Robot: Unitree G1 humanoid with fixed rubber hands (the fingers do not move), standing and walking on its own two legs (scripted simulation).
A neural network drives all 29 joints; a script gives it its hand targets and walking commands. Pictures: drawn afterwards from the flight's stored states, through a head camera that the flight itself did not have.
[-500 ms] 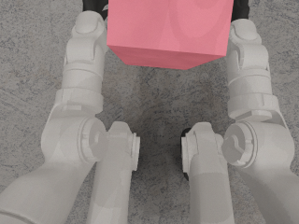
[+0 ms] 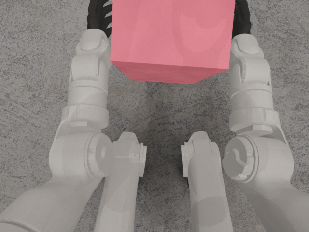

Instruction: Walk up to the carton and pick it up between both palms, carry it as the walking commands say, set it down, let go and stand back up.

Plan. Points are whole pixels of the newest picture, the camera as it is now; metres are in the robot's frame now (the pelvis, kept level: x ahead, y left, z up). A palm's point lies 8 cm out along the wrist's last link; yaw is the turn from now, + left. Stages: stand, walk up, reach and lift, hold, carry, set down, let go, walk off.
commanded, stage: reach and lift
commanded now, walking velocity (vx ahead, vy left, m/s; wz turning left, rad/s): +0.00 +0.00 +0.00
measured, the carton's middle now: (167, 32) +0.56 -0.02 -0.16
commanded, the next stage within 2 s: none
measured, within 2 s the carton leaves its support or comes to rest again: neither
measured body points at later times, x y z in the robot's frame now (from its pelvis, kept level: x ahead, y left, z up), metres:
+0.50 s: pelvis +0.00 +0.00 +0.05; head +0.29 -0.01 +0.40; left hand +0.52 +0.13 -0.02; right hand +0.51 -0.16 -0.03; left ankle +0.10 +0.13 -0.41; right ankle +0.11 -0.14 -0.41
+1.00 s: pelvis +0.01 +0.00 +0.12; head +0.26 -0.01 +0.49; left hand +0.50 +0.13 +0.05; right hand +0.49 -0.16 +0.04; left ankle +0.10 +0.13 -0.41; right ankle +0.11 -0.14 -0.41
